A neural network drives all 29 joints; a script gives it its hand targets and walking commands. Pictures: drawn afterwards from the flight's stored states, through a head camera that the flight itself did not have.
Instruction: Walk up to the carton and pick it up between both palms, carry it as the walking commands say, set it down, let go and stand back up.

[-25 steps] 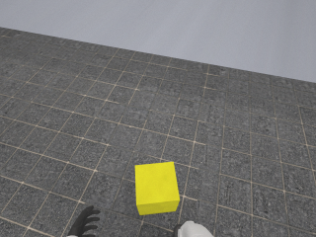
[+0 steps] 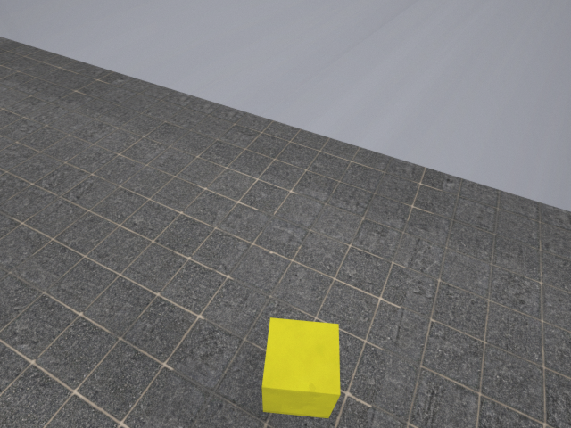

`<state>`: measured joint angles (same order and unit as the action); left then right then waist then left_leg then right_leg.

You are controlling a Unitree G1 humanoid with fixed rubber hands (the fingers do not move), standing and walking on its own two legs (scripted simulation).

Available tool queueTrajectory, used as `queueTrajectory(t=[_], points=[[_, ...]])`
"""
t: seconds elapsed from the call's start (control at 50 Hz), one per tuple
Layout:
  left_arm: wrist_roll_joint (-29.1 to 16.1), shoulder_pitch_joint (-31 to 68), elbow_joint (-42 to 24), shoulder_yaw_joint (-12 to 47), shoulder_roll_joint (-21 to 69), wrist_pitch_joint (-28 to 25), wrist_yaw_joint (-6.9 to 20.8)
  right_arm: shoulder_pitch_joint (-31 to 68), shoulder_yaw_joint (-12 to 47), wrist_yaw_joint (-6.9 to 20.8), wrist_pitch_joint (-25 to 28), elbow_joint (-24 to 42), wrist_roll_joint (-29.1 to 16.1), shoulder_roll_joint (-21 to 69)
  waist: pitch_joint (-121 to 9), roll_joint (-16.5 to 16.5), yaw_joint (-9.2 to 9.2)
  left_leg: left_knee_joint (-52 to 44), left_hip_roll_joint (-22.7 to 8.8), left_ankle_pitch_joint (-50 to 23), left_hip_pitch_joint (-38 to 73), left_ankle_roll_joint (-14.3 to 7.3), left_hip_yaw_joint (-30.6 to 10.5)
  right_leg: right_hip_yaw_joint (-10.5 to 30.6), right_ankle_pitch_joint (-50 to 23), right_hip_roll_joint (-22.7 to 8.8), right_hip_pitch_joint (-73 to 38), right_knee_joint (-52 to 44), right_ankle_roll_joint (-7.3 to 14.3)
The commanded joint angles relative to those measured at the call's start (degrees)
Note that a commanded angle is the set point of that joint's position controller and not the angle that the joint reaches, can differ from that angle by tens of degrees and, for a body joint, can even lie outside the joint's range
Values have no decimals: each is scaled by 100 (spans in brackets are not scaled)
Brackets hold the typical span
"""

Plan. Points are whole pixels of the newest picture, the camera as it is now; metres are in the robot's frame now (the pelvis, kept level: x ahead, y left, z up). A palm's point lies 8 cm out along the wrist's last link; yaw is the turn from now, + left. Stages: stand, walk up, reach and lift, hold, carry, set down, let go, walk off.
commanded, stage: walk up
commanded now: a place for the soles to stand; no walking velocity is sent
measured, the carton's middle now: (299, 368) +0.44 -0.05 -0.64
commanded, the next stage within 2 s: stand in 0.96 s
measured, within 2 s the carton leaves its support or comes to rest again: neither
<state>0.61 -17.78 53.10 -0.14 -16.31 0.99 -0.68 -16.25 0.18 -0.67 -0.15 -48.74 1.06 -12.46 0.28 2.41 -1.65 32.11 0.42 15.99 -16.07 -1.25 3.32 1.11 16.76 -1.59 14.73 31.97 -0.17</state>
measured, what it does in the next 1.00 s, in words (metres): stands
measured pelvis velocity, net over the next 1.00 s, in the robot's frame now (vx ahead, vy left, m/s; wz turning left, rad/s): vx -0.01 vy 0.00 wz -0.12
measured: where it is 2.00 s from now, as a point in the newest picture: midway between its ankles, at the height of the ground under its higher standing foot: outside the picture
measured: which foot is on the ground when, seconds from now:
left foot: down 0.00-1.00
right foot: down 0.00-1.00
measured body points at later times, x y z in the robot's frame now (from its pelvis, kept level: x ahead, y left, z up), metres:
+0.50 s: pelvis +0.00 +0.00 +0.01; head +0.01 +0.00 +0.46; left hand +0.06 +0.25 -0.13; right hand +0.03 -0.26 -0.14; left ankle +0.01 +0.11 -0.73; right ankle +0.00 -0.13 -0.73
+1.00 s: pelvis -0.01 +0.00 +0.01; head +0.00 +0.00 +0.46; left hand +0.06 +0.25 -0.14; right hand +0.02 -0.26 -0.14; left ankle +0.01 +0.11 -0.73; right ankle +0.00 -0.13 -0.73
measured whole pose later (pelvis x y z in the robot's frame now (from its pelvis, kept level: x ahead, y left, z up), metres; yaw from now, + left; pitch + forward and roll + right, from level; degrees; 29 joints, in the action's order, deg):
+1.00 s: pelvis -0.01 +0.00 +0.01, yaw -7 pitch -1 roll +1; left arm 0.3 -16.6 55.4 2.2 -13.9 -0.5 -1.8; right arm -11.9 1.9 -0.6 -1.5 -57.0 0.5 -14.6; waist 2.3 0.7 0.2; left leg 27.6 -2.1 14.6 -11.4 -0.8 9.5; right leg 7.1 14.6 0.9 14.3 30.3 -1.2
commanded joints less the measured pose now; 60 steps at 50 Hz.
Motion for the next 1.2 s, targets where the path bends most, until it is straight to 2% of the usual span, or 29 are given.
queueTrajectory(t=[0.0, 0.02, 0.04, 0.06, 0.08, 0.14, 0.2, 0.3, 0.44, 0.58, 0.6, 0.62, 0.68, 0.9, 1.18], points=[[15, -40, -351, 4, -647, -293, -102, -259, -12, 55, 75, 129, -85, -451, 82, 63, 376, -498, -373, -235, 50, 37, -462, 1175, -1182, -986, -151, -1250, 437], [49, -41, -282, 15, -639, -296, -70, -148, -7, 21, 108, 76, -71, -504, 111, 93, 318, -526, -476, -555, 519, -9, -442, 1138, -1578, -903, 203, -1087, 442], [51, -160, -237, 61, -485, -322, -37, -21, -14, -2, 139, 38, -45, -630, -11, -19, 260, -490, -585, -1117, 964, -83, -499, 865, -2142, -690, 288, -934, 360], [30, -260, -226, 110, -399, -344, -27, 77, -19, 1, 152, -4, -42, -732, -139, -78, 201, -455, -636, -1463, 999, -148, -526, 555, -2296, -497, 90, -834, 284], [26, -263, -248, 127, -410, -362, -36, 79, -19, 5, 148, -46, -65, -786, -221, -4, 189, -440, -641, -1592, 850, -174, -504, 462, -2305, -454, -131, -778, 261], [5, -322, -218, 134, -401, -341, -48, 0, 34, -11, 101, -192, -61, -716, -162, 48, 224, -538, -605, -1078, 787, -145, -380, 608, -2020, -514, -154, -852, 337], [4, -310, -200, 136, -370, -295, -45, 68, 65, -11, 58, -295, -45, -715, 49, -27, 207, -661, -568, -607, 661, -124, -364, 684, -1391, -495, -17, -962, 335], [6, -235, -150, 117, -381, -271, -47, 61, 68, -1, 62, -453, -48, -771, 322, -124, 205, -852, -612, -314, 533, -120, -391, 675, -832, -381, 138, -1004, 286], [9, -195, -100, 103, -350, -271, -63, 20, 50, 19, 66, -577, -64, -872, 320, -304, 193, -1098, -723, -36, 469, -177, -453, 601, -706, -217, 90, -844, 252], [28, -223, -41, 106, -336, -279, -96, -43, 35, 22, 38, -647, -67, -926, 260, -292, 196, -1197, -799, -21, 576, -222, -370, 580, -868, -146, 101, -707, 226], [-38, -140, -9, 100, -374, -260, -112, 114, 55, 1, 43, -615, -82, -901, 381, -185, 172, -1146, -858, -671, 584, -205, -373, 653, -1334, -215, 165, -684, 178], [-35, -189, 19, 113, -345, -260, -118, 99, 57, -4, 50, -628, -86, -908, 237, -211, 174, -1051, -874, -1092, 721, -212, -296, 660, -1592, -240, 101, -638, 168], [-34, -212, 55, 111, -359, -257, -135, 43, 45, -13, 36, -671, -87, -932, 10, -226, 189, -926, -884, -1434, 903, -229, -163, 659, -1827, -249, 10, -540, 168], [-27, -187, 66, 92, -423, -195, -136, 288, 39, -14, -99, -642, -49, -920, 278, -186, 193, -1086, -883, 97, 690, -234, -52, 876, -1028, -179, 416, -584, 199], [-46, -214, -25, 40, -488, -226, -115, 244, 8, 1, -93, -683, -48, -975, 247, -76, 206, -1019, -886, 491, 780, -185, 65, 1171, -545, -115, 767, -725, 227]])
